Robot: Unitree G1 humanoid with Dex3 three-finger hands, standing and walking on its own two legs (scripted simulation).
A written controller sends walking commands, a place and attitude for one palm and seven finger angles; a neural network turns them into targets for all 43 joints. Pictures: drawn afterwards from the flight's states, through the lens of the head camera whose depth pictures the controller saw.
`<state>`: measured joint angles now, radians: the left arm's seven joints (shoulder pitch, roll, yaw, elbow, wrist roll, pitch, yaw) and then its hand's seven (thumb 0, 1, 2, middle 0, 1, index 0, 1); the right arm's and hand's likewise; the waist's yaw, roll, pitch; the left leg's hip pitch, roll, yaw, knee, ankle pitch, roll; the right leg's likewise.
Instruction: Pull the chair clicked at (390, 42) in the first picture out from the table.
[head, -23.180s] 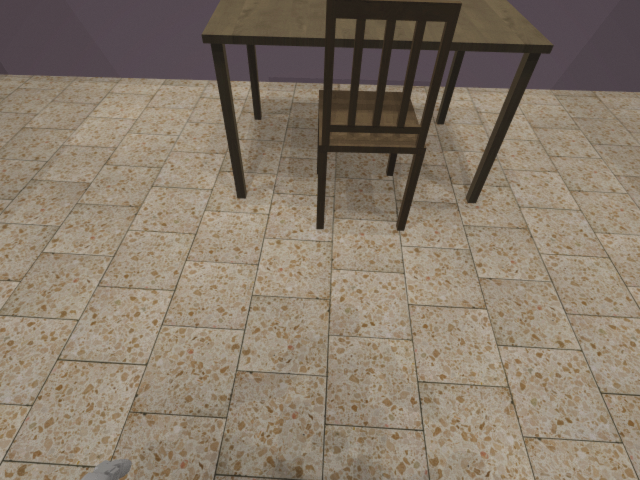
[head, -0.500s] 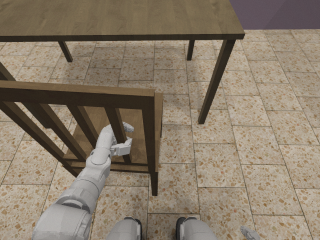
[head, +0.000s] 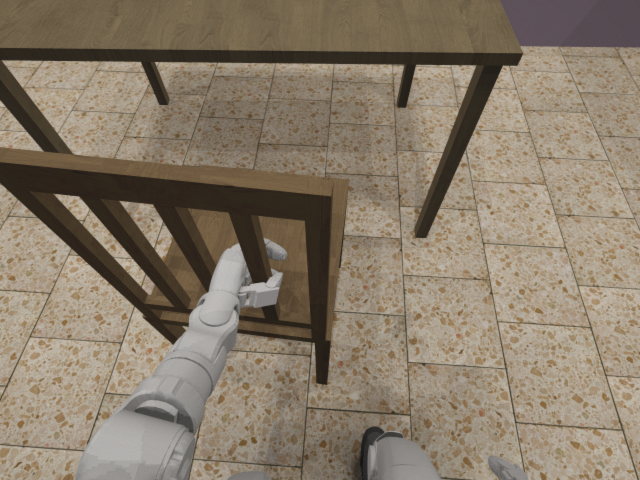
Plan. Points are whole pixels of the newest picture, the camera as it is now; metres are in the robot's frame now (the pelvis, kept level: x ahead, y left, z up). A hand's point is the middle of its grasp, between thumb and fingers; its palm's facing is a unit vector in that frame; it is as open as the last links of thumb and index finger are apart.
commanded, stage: step backward, pulling the chair out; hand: left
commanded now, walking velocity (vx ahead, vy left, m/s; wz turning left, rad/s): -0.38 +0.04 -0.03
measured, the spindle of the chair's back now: (204, 267) +0.40 +0.18 -0.06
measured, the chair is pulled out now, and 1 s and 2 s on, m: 0.31 0.43 0.63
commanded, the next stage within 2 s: stop walking, hand still on the chair in 1.24 s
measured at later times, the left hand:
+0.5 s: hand (266, 311) +0.33 +0.08 -0.05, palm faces -0.12 -0.98 -0.15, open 5.8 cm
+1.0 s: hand (255, 382) +0.23 +0.09 -0.05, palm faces -0.16 -0.97 -0.15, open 5.8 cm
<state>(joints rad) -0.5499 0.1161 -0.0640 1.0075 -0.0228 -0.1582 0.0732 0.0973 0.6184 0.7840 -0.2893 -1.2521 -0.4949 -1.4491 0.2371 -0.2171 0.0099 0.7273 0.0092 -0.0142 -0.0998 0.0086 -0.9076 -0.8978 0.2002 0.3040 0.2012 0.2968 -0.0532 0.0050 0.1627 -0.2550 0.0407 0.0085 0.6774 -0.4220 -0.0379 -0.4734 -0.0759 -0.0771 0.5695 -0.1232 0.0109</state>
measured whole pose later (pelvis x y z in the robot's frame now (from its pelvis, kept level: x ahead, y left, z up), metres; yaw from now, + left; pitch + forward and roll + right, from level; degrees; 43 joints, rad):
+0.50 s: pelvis -0.05 +0.01 +0.01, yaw +1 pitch +3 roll +0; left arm -0.62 0.11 -0.03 1.04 -0.05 -0.15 0.09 0.12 0.63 0.78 -0.28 -1.21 -0.49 -1.45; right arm 0.15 -0.29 0.01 0.75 0.03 0.01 -0.13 0.01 -0.91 -0.90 0.20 0.30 0.20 0.30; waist -0.08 0.03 0.18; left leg -0.35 0.04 -0.02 0.62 -0.32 -0.05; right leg -0.45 -0.07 -0.09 0.55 -0.14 0.01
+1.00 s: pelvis -0.14 +0.03 +0.01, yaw -2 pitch +2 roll +1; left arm -0.59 0.12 -0.04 1.05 -0.04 -0.15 0.08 0.12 0.63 0.77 -0.29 -1.22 -0.49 -1.45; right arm 0.17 -0.27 0.01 0.76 0.03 0.00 -0.14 0.01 -0.91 -0.90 0.20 0.30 0.20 0.30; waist -0.08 0.00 0.17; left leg -0.31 0.02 0.00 0.57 -0.28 -0.03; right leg -0.44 -0.07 -0.06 0.55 -0.12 0.02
